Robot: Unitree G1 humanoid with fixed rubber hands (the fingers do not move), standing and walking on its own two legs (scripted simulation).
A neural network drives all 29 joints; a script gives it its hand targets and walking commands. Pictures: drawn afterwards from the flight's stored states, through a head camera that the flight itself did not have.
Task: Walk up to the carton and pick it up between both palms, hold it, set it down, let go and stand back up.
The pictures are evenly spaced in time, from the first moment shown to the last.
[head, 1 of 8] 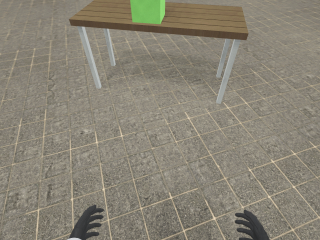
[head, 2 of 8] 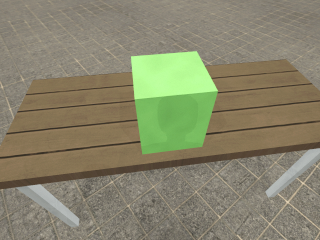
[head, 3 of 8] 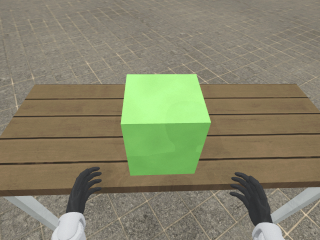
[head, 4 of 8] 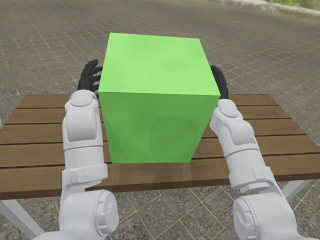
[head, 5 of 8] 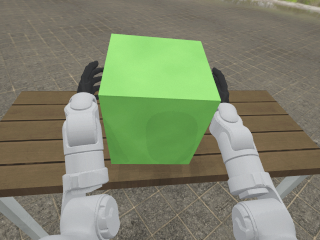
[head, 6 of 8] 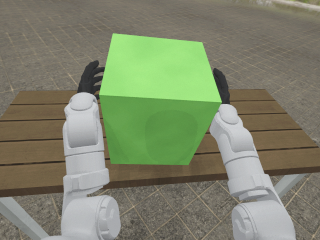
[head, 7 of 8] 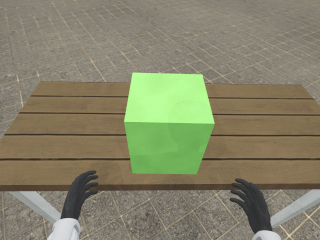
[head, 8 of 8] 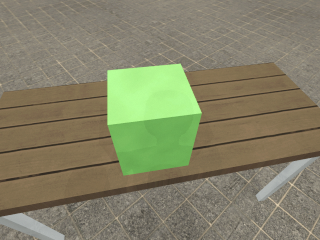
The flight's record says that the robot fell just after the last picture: no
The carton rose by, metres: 0.17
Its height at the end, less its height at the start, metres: +0.00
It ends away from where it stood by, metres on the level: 0.00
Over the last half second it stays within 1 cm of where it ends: yes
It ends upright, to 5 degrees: yes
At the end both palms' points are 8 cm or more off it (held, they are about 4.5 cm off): yes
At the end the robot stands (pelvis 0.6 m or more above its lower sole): yes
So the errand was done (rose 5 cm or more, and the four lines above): yes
